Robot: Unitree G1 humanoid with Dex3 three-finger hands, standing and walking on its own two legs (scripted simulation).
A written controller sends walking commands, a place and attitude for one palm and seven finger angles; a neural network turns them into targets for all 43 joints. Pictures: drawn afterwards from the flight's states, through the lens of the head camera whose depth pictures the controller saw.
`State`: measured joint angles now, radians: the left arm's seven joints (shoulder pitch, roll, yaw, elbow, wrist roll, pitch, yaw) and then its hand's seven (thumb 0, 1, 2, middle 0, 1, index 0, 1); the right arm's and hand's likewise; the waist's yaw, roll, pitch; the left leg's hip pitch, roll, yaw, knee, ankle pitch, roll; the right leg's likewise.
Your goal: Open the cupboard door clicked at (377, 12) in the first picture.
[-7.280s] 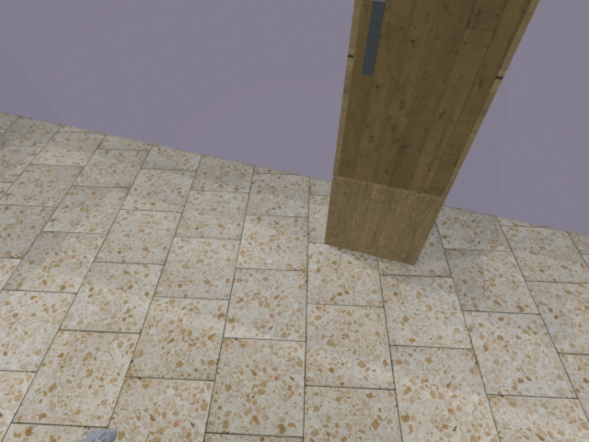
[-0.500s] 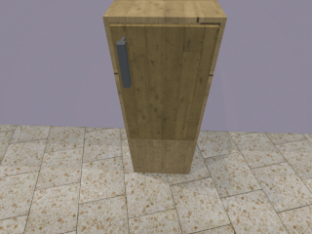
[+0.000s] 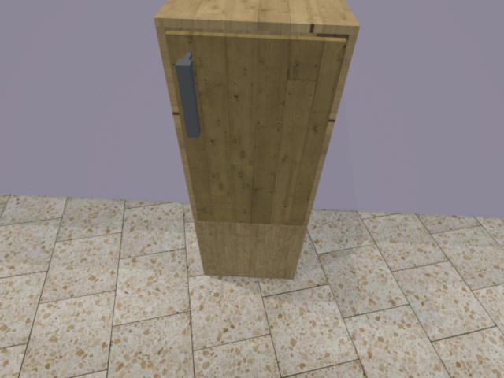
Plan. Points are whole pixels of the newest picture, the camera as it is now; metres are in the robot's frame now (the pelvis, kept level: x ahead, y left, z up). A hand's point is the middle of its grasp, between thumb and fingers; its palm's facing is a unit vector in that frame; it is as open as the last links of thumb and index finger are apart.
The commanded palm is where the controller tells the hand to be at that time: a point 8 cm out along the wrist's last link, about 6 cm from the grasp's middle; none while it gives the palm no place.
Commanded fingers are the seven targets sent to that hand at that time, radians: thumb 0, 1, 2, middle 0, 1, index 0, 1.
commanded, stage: shuffle to correct the standing spot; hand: left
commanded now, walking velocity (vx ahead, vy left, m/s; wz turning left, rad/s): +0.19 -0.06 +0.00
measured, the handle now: (191, 96) +0.62 +0.17 +0.14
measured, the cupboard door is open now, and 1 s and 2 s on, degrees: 0 0 0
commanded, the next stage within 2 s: come to a stop and stand still in 0.18 s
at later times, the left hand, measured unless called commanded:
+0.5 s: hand out of the picture +0.13 +0.17 -0.18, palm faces +0.04 -0.97 -0.25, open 7.3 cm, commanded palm none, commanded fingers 0.00 0.90 0.90 -0.20 -0.30 -0.20 -0.30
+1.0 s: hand out of the picture +0.07 +0.16 -0.17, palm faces +0.09 -0.98 -0.19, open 7.3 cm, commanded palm none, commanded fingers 0.00 0.90 0.90 -0.20 -0.30 -0.20 -0.30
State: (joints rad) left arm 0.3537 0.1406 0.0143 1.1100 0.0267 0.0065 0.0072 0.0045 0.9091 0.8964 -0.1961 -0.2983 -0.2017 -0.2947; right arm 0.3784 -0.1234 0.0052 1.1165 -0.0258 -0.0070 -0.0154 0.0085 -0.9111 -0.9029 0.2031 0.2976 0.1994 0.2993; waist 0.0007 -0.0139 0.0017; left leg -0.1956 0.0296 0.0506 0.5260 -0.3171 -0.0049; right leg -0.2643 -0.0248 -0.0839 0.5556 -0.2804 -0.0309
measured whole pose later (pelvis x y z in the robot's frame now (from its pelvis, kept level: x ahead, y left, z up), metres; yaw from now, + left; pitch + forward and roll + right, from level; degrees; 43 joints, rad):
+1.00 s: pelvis +0.06 -0.02 +0.00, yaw +2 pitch +0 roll +1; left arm 0.29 0.17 0.03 1.04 0.03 0.02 0.01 0.00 0.93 0.90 -0.20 -0.30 -0.20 -0.29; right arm 0.26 -0.15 -0.02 1.02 -0.03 -0.01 -0.03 0.01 -0.94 -0.90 0.20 0.30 0.20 0.30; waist 0.02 -0.04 0.00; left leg -0.23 -0.01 0.09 0.47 -0.24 0.03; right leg -0.25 -0.04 -0.03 0.56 -0.32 0.00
